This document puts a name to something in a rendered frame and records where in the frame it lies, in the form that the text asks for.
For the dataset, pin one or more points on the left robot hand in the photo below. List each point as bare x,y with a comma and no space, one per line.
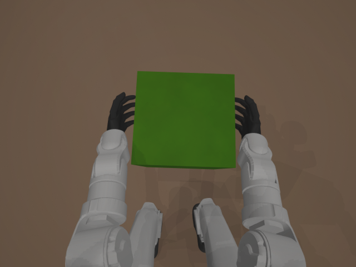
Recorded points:
117,117

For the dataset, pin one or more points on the carton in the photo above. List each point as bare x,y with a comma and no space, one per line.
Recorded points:
184,120

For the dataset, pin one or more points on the right robot upper arm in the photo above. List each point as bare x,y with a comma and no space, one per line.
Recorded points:
259,248

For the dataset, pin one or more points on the robot left foot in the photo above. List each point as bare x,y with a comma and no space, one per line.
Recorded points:
156,246

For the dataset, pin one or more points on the robot left forearm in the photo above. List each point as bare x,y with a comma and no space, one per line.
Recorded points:
105,204

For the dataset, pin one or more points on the left robot upper arm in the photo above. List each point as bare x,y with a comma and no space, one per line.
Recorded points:
108,246

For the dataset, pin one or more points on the right robot hand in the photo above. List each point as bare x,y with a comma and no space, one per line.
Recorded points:
250,120

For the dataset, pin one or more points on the robot right forearm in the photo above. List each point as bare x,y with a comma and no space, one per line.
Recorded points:
262,209

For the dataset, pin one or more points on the left robot thigh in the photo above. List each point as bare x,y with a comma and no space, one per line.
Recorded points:
145,230

